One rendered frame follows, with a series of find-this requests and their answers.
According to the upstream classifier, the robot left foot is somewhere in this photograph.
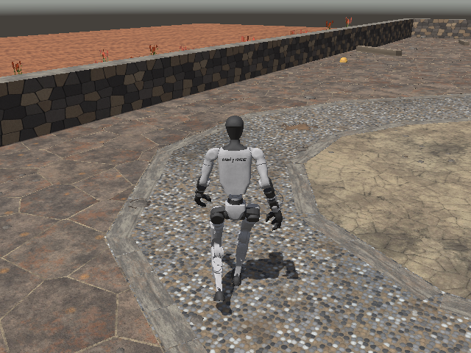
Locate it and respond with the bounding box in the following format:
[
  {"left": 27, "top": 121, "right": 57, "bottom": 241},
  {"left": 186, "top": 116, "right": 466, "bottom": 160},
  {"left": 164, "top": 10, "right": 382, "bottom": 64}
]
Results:
[{"left": 213, "top": 290, "right": 225, "bottom": 301}]

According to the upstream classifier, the left robot hand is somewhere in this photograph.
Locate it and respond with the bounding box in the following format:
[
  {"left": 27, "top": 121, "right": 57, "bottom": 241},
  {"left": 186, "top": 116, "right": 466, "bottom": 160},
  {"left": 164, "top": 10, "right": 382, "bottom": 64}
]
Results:
[{"left": 194, "top": 194, "right": 211, "bottom": 207}]

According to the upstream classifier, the right robot upper arm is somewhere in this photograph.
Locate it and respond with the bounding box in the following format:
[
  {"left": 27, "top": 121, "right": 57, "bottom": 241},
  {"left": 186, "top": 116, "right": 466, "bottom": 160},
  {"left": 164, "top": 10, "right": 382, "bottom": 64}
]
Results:
[{"left": 250, "top": 147, "right": 271, "bottom": 189}]

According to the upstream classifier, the right robot hand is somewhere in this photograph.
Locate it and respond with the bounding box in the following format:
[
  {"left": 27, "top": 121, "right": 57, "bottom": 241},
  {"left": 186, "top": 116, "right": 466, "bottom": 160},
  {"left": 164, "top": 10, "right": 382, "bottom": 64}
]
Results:
[{"left": 266, "top": 210, "right": 283, "bottom": 231}]

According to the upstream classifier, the left robot upper arm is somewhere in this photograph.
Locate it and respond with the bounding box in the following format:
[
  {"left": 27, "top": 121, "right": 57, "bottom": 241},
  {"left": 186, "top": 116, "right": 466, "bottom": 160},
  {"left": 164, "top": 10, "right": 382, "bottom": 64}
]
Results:
[{"left": 199, "top": 148, "right": 220, "bottom": 187}]

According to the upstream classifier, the right robot forearm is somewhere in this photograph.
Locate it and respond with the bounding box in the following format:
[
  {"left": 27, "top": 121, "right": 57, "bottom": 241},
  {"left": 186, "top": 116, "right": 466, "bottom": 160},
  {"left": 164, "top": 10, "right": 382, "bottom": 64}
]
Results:
[{"left": 263, "top": 178, "right": 280, "bottom": 213}]

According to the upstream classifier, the humanoid robot torso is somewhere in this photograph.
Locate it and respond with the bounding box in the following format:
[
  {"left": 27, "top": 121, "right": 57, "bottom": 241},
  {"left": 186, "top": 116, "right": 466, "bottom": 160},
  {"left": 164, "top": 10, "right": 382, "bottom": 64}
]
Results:
[{"left": 218, "top": 144, "right": 252, "bottom": 221}]

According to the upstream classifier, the left robot forearm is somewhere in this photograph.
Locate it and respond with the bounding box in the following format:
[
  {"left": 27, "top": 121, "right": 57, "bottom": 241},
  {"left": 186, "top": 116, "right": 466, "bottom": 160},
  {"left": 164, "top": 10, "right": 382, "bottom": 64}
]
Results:
[{"left": 195, "top": 176, "right": 206, "bottom": 197}]

